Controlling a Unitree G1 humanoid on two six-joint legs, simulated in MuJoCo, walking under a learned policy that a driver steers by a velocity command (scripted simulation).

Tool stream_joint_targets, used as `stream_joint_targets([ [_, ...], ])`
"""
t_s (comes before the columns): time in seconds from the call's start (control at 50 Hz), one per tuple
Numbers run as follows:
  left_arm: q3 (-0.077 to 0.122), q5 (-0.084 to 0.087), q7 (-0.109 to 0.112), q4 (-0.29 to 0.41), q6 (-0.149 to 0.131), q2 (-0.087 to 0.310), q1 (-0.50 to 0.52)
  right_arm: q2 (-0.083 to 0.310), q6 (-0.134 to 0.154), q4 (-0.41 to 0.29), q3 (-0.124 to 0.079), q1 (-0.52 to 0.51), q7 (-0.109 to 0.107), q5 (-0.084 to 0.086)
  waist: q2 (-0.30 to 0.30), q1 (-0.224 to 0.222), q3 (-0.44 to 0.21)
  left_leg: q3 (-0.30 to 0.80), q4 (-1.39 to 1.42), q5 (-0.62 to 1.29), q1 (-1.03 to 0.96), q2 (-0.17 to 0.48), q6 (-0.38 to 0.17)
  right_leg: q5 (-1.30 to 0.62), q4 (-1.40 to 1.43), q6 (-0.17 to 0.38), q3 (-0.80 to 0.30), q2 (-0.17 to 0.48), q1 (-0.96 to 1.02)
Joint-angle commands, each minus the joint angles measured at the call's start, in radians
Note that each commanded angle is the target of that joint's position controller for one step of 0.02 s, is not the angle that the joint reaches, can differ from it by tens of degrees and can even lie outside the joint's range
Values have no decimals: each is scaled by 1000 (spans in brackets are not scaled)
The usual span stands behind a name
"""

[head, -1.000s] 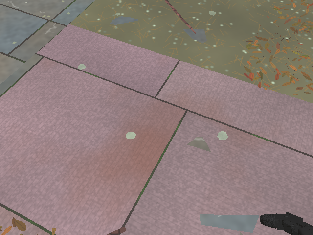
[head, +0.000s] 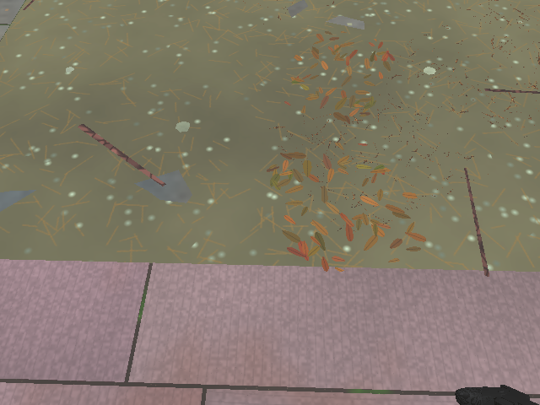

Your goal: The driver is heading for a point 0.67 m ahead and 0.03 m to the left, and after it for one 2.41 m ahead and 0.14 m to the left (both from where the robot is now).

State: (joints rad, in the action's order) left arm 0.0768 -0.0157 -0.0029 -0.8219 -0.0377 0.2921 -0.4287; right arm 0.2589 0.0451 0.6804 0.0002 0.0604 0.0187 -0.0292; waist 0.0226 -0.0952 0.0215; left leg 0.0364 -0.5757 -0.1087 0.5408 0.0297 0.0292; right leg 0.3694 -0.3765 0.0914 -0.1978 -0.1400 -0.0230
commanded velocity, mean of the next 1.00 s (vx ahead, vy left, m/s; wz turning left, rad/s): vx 0.49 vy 0.00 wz -0.06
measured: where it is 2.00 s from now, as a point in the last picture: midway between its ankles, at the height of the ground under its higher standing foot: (340, 344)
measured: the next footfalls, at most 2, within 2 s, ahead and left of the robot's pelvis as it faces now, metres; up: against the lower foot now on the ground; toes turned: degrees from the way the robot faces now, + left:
left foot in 0.04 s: +0.18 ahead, +0.12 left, +0.00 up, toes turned -3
right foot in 0.52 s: +0.38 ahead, -0.13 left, +0.00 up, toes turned -14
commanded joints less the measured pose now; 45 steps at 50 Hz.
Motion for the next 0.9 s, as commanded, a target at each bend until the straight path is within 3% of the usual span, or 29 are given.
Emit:
stream_joint_targets([
  [0.02, 38, 2, 0, 73, -20, 171, 75, 158, 37, -13, -56, 186, -22, -3, -55, 164, -93, -7, 120, -47, -394, -33, -51, -615, -214, 48, -154, 188, -149],
  [0.04, 18, 14, -9, 97, -30, 104, 70, 232, 47, -3, -74, 337, -39, -24, 64, 221, -231, 191, 168, -241, -612, 166, -102, -440, -485, 18, -63, 116, -246],
  [0.06, 0, 36, -7, 131, -29, 26, -27, 320, 34, -12, -93, 350, -46, -38, 281, 164, -310, 635, 286, -363, -809, 412, -200, 177, -732, -13, 65, -36, -544],
  [0.08, 6, 2, 1, 107, -14, 103, -42, 265, 20, -9, -92, 305, -41, -21, 203, 131, -253, 749, 308, -480, -731, 419, -237, 167, -852, -4, 76, 52, -648],
  [0.1, 11, -9, -4, 96, -5, 122, 22, 169, 18, -24, -70, 246, -37, -12, 68, 129, -131, 595, 317, -477, -609, 372, -218, 69, -869, -5, 80, 101, -650],
  [0.12, 8, -10, -15, 100, -2, 108, 74, 121, 19, -18, -58, 209, -33, -8, 19, 122, -57, 433, 335, -341, -511, 314, -196, 2, -830, -16, 94, 131, -628],
  [0.16, 3, -25, -34, 101, 13, 81, 90, 97, 32, 11, -49, 220, -31, -5, 90, 104, -20, 243, 362, -114, -425, 229, -166, -39, -772, -34, 105, 161, -576],
  [0.2, -4, -25, -43, 100, 24, 61, 89, 102, 53, 39, -52, 257, -19, 4, 96, 95, -33, 168, 368, 65, -416, 214, -180, -62, -757, -42, 105, 148, -558],
  [0.26, -12, -26, -49, 123, 25, 46, 163, 113, 67, 71, -58, 283, -10, 10, 82, 94, -13, 94, 408, 129, -434, 218, -205, -132, -679, -58, 97, 149, -622],
  [0.36, -43, -23, -62, 175, 13, 8, 352, 120, 58, 118, -62, 323, -5, 15, 78, 126, 25, -35, 430, 168, -415, 175, -192, -277, -375, -73, 192, 171, -567],
  [0.44, -50, -21, -55, 194, 5, 20, 421, 150, 45, 167, -71, 390, -5, 16, 85, 143, 38, -32, 390, 239, -470, 211, -183, -236, -238, -37, 258, 168, -479],
  [0.48, -45, -26, -44, 183, -3, 33, 383, 167, 33, 185, -75, 394, -8, 16, 80, 118, 23, -40, 304, 393, -510, 222, -174, -175, -181, -5, 280, 138, -399],
  [0.5, -39, -33, -37, 151, -11, 38, 291, 167, 27, 194, -73, 390, -10, 21, 54, 69, -21, -75, 176, 517, -508, 197, -159, -193, -112, 15, 292, 109, -272],
  [0.52, -23, -46, -26, 94, -22, 71, 140, 144, 26, 196, -65, 400, -11, 23, 12, 14, -116, -114, -13, 505, -438, 152, -139, -194, -93, 41, 270, 112, -60],
  [0.54, -1, -63, -11, 66, -28, 152, -44, 99, 28, 151, -49, 381, -11, 20, -117, -59, -253, -154, -317, 165, -253, 103, -112, -76, -62, 93, -7, 362, 179],
  [0.56, 23, -40, 0, 59, -17, 251, -58, 29, 27, 123, -38, 462, -6, 32, -331, -6, -318, -134, -610, -435, 67, -71, -83, -64, 79, 213, -459, 580, 342],
  [0.58, 16, -6, 3, 64, -11, 190, -4, 130, 14, 138, -64, 374, -16, 9, -145, -13, -208, -8, -673, -393, 159, -16, -97, -63, 87, 192, -389, 535, 255],
  [0.6, -2, -6, 3, 68, -16, 129, 75, 112, 19, 126, -63, 325, -9, 19, -113, 25, -94, 12, -646, -303, 157, 15, -106, -142, 102, 162, -235, 490, 131],
  [0.62, -16, -9, -2, 64, -24, 79, 122, 90, 19, 135, -58, 320, -6, 26, -85, 58, -45, 14, -590, -245, 106, 40, -103, -232, 139, 127, -126, 444, 27],
  [0.66, -29, -5, 1, 54, -41, 33, 159, 69, -6, 168, -58, 358, 3, 7, -116, 104, -10, 13, -531, -198, 15, 56, -84, -303, 194, 76, 15, 383, -85],
  [0.7, -26, -4, 3, 33, -59, 37, 134, 56, -21, 172, -62, 347, 14, 3, -104, 116, -4, 11, -534, -149, 19, 45, -75, -387, 226, 77, 78, 375, -98],
  [0.78, -20, -2, 7, -7, -70, 45, 82, 38, -30, 138, -63, 214, 24, 2, -83, 102, 47, 12, -457, -12, 149, 57, -59, -446, 264, 74, 192, 370, -63],
  [0.9, -20, -1, 18, -55, -70, 55, 26, 11, -23, 62, -41, 2, 44, -3, -83, 57, 88, -97, -155, 132, 117, 41, -77, -560, 251, 52, 333, 364, -5],
])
